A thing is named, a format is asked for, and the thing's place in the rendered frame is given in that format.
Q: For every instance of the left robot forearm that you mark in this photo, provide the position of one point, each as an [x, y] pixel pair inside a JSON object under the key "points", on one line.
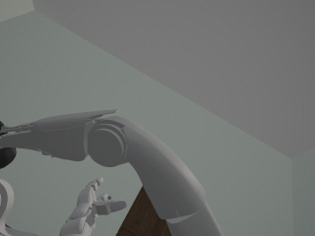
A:
{"points": [[80, 223]]}

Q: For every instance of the robot right shin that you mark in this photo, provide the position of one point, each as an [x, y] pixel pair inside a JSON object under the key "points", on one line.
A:
{"points": [[62, 136]]}

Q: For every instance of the robot left hand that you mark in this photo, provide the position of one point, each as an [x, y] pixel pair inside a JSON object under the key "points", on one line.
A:
{"points": [[100, 205]]}

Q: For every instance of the cupboard door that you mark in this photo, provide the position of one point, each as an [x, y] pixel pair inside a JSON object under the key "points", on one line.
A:
{"points": [[146, 221]]}

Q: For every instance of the left robot thigh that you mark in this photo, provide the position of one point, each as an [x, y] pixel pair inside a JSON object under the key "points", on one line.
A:
{"points": [[6, 203]]}

